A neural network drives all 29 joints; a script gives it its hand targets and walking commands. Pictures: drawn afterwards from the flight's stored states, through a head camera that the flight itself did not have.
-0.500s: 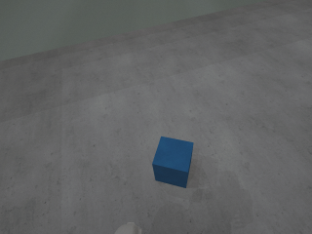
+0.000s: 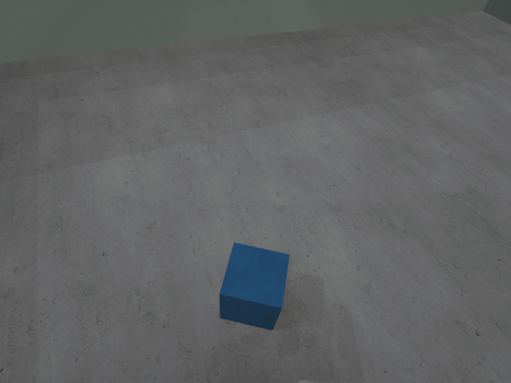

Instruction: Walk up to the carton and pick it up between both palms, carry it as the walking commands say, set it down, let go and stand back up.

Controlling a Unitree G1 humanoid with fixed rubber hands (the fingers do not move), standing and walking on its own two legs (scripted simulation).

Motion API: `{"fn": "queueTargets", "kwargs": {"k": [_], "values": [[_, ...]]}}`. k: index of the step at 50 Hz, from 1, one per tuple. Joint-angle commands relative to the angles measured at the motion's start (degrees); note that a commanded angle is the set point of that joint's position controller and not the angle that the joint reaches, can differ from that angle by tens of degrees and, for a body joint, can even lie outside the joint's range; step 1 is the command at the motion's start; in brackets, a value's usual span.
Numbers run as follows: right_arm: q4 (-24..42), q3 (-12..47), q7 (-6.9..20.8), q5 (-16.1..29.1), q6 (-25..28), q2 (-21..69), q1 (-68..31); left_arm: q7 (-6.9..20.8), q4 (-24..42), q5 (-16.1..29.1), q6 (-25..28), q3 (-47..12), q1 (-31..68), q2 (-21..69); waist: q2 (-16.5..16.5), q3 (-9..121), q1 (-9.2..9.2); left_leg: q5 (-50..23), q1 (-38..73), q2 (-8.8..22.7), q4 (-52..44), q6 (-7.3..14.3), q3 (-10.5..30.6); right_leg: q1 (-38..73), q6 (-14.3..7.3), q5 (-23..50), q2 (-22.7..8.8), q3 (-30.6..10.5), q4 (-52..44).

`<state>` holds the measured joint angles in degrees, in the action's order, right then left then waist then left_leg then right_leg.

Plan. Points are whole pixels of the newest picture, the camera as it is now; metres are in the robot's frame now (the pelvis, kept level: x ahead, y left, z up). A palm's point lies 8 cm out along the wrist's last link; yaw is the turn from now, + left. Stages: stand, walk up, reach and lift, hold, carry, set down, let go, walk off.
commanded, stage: walk up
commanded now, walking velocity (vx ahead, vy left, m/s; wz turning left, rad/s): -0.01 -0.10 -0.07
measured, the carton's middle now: (253, 287) +0.54 -0.05 -0.66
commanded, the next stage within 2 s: none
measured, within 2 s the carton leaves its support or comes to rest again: neither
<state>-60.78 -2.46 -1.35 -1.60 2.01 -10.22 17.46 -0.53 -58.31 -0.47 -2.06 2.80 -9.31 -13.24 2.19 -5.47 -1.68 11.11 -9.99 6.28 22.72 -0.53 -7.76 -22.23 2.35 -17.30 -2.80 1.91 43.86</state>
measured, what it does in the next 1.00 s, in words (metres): steps on the spot: right foot, then left foot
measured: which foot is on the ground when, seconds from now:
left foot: down 0.00-0.14, up 0.16-0.54, down 0.56-1.00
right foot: up 0.00-0.12, down 0.14-1.00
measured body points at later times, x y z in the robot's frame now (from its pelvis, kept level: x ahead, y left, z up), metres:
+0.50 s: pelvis +0.00 -0.08 -0.01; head +0.01 -0.11 +0.44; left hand +0.04 +0.14 -0.15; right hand -0.03 -0.31 -0.18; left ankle -0.05 +0.05 -0.73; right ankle +0.02 -0.15 -0.75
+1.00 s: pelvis -0.01 -0.06 +0.00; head -0.01 -0.06 +0.45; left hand -0.02 +0.15 -0.17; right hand -0.06 -0.27 -0.17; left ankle -0.05 +0.05 -0.75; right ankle +0.02 -0.15 -0.75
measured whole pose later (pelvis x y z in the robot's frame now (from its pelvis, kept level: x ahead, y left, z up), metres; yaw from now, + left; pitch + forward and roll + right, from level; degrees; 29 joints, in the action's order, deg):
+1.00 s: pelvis -0.01 -0.06 +0.00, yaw -1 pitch -2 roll +0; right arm -67.4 0.1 -2.7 -1.0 0.4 -6.4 19.8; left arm -2.3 -65.9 -0.7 -0.2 1.5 -15.8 -7.4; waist 0.0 -2.2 0.4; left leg 14.4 -4.2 0.3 20.6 0.7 -3.1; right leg -9.7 -2.9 -8.3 1.1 5.8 19.9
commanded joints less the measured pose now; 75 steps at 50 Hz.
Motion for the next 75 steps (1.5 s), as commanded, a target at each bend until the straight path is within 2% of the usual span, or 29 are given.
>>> {"fn": "queueTargets", "kwargs": {"k": [1, 3, 4, 5, 6, 7, 8, 9, 10, 11, 12, 13, 15, 20, 23, 25, 27, 28, 29, 30, 33, 38, 50, 60, 75], "values": [[2.8, -2.8, -0.8, 0.0, -1.0, -11.7, 1.4, -0.1, 1.7, -0.2, -0.9, 0.3, -2.1, -2.2, -13.9, 5.2, -0.38, -38.4, 2.0, 15.3, -1.6, 9.8, 8.0, 2.6, -0.5, -2.6, 0.1, 1.9, -1.8], [3.4, -3.6, -1.4, 0.0, -2.1, -13.4, 1.2, 0.2, 2.7, -0.5, -1.4, 0.5, -1.3, -2.8, -14.1, 4.6, -0.38, -30.2, 0.3, 18.6, -2.5, 10.3, 12.8, 2.1, -0.9, -4.2, -0.8, 0.7, -3.3], [3.6, -3.8, -1.6, 0.0, -2.5, -13.7, 0.1, 0.2, 2.8, -0.5, -1.3, 0.5, -1.9, -2.7, -13.8, 5.0, 0.33, -26.7, -0.7, 18.4, -1.9, 9.3, 13.1, 4.0, -1.4, -2.9, -0.7, 0.6, -6.7], [3.8, -3.9, -1.6, 0.1, -2.8, -13.7, -1.2, 0.2, 2.1, -0.4, -1.0, 0.4, -3.7, -2.5, -13.6, 5.5, 1.53, -22.7, -2.2, 16.8, -0.5, 7.4, 12.1, 7.7, -1.9, 0.8, 0.3, 1.4, -13.0], [3.9, -3.6, -1.4, 0.1, -3.1, -12.4, -1.9, 0.0, 0.8, -0.3, -0.3, 0.6, -7.0, -3.3, -12.0, 6.5, 3.00, -16.3, -5.1, 14.1, 2.4, 4.6, 10.4, 14.7, -2.3, 6.5, 0.7, 2.3, -20.7], [3.4, -2.2, -0.8, 0.0, -3.1, -7.5, 1.0, -0.4, -0.1, -0.7, 0.9, 0.9, -9.0, -5.0, -4.3, 8.4, 2.81, -3.9, -7.9, 7.4, 9.3, 1.1, 5.7, 21.1, -2.7, 11.6, -4.4, -1.9, -27.2], [3.5, -0.4, -0.4, -0.4, -3.2, -0.7, 4.2, -0.5, 0.4, -1.3, 2.4, 0.6, -8.0, -7.9, 8.6, 7.5, 0.93, 17.4, -15.7, -1.1, 20.2, -2.9, 2.0, 22.7, -4.2, 35.8, -16.6, -14.0, -26.6], [2.1, -0.6, -1.4, 0.3, -4.6, -1.9, 4.6, -0.8, 0.0, -1.0, 3.0, 0.1, -7.4, -8.6, 11.3, 10.2, 2.01, 23.2, -10.6, -0.4, 22.0, -1.8, 7.2, 16.1, -9.3, 37.9, -20.9, -16.9, -28.1], [0.9, -0.8, -1.3, 0.9, -5.6, -4.3, 4.1, -0.9, 0.2, -1.0, 3.3, -0.4, -4.1, -6.2, 6.9, 6.9, 0.41, 20.1, -9.4, -0.7, 22.0, -0.8, 9.8, 13.3, -9.3, 31.3, -16.5, -13.5, -29.0], [0.3, -0.5, -0.8, 1.2, -5.9, -4.8, 3.1, -1.0, 0.6, -0.7, 3.4, -0.8, -0.9, -4.6, 6.3, 4.2, -0.55, 16.6, -9.6, -1.5, 21.5, -0.2, 9.8, 11.9, -8.7, 26.8, -13.2, -10.9, -29.8], [-0.8, -0.6, -0.5, 1.3, -6.0, -5.2, 3.4, -1.2, 1.0, -0.6, 3.4, -0.8, 0.7, -3.6, 6.8, 3.6, -1.01, 14.1, -9.1, -2.0, 22.1, -0.1, 9.5, 12.4, -8.2, 27.2, -10.8, -8.4, -29.2], [-2.1, -0.4, -0.4, 1.0, -6.1, -5.0, 4.2, -1.4, 0.6, -0.5, 3.3, -0.9, 0.5, -3.3, 7.1, 4.0, -1.08, 12.4, -8.4, -2.4, 21.9, 0.0, 9.2, 13.0, -8.0, 28.1, -9.6, -7.2, -28.5], [-3.4, -0.2, -0.6, 0.9, -5.9, -4.6, 4.3, -1.5, -0.1, -0.3, 3.3, -0.8, -1.0, -2.9, 6.3, 4.8, -0.59, 12.1, -7.3, -3.2, 21.4, -0.4, 9.0, 13.8, -8.3, 27.0, -9.9, -7.3, -28.7], [-4.1, 0.8, -1.3, 1.0, -5.8, -3.0, 2.1, -1.9, -1.1, 0.1, 2.7, -0.6, -3.5, -2.2, 4.3, 3.1, 0.91, 12.8, -6.6, -3.3, 16.4, 0.2, 8.6, 13.4, -10.3, 10.6, -11.0, -10.7, -31.8], [-4.6, 1.4, -1.6, 1.0, -5.0, -2.0, 2.2, -2.1, -2.1, 0.1, 2.3, -0.4, -4.5, -1.8, 3.2, 2.5, 1.34, 12.4, -6.0, -3.3, 12.2, 0.8, 8.0, 13.8, -10.9, 5.6, -11.2, -12.3, -33.0], [-5.2, 1.7, -1.8, 1.1, -4.2, -1.4, 3.3, -2.1, -2.9, 0.2, 2.1, -0.2, -4.7, -1.6, 1.7, 2.8, 0.89, 8.0, -3.7, -3.0, 6.6, 1.1, 7.6, 13.8, -10.4, 4.9, -10.8, -11.8, -32.6], [-6.1, 2.0, -1.8, 1.1, -3.4, -1.2, 5.7, -2.0, -3.6, 0.5, 1.8, 0.1, -4.7, -1.4, 0.6, 3.4, 0.24, 0.6, 0.4, -1.9, -1.0, 1.5, 7.1, 12.9, -8.5, 3.2, -9.3, -10.4, -31.9], [-6.3, 1.9, -1.7, 1.1, -3.0, -1.7, 5.9, -1.9, -3.8, 0.6, 1.8, 0.1, -4.9, -0.6, -0.4, 3.1, 0.71, -1.1, 1.6, -0.4, -2.9, 2.0, 8.3, 11.8, -7.4, 1.6, -7.7, -9.6, -31.4], [-6.5, 1.8, -1.5, 1.1, -2.5, -2.1, 5.3, -1.9, -3.8, 0.6, 1.9, 0.0, -5.3, 0.1, -3.0, 2.4, 1.67, -1.6, 1.9, 1.1, -3.5, 2.3, 9.3, 12.0, -6.8, 3.6, -5.6, -7.6, -30.7], [-6.5, 1.8, -1.4, 1.1, -2.4, -1.6, 4.2, -1.8, -4.2, 0.7, 1.9, -0.1, -5.1, 0.7, -5.8, 0.8, 1.77, -1.6, -1.2, 0.9, -4.8, 2.1, 9.6, 14.3, -6.1, 6.4, -4.3, -5.5, -30.1], [-6.2, 2.1, -1.6, 1.0, -2.0, -1.1, 3.8, -1.6, -5.5, 0.3, 2.2, -0.1, -6.3, 0.4, -5.1, 1.2, 1.96, -1.5, -2.2, 0.8, -6.5, 1.9, 9.3, 17.8, -5.8, 9.4, -4.1, -4.6, -28.5], [-6.4, 2.1, -1.6, 0.8, -1.9, -0.5, 5.6, -1.7, -6.3, -0.1, 2.0, -0.5, -6.6, 1.2, -2.9, -0.4, 1.58, 1.6, -2.1, 0.2, -6.6, 2.2, 8.9, 15.6, -5.5, 4.6, -4.2, -5.1, -29.7], [-6.6, 2.1, -1.5, 0.6, -1.4, 0.1, 7.3, -1.8, -6.7, -0.3, 2.2, -0.9, -9.3, 2.1, -2.6, -0.9, 1.99, 2.5, -2.9, 0.3, -7.9, 2.4, 9.5, 15.6, -4.9, 6.6, -3.9, -4.7, -28.1], [-6.9, 2.0, -1.5, 0.5, -0.9, 0.5, 8.4, -2.0, -6.9, -0.2, 2.5, -1.1, -10.6, 2.5, -3.0, -0.5, 2.06, -0.3, -2.4, 0.6, -7.8, 2.5, 9.7, 16.1, -4.7, 10.3, -4.0, -4.2, -26.8], [-6.8, 1.8, -1.7, 0.7, -0.2, 0.8, 9.3, -2.3, -7.4, 0.0, 2.6, -1.1, -11.5, 2.7, -2.8, 0.7, 2.03, -8.1, -0.5, 0.8, -6.5, 2.9, 9.5, 16.3, -4.4, 15.8, -4.5, -3.5, -25.1]]}}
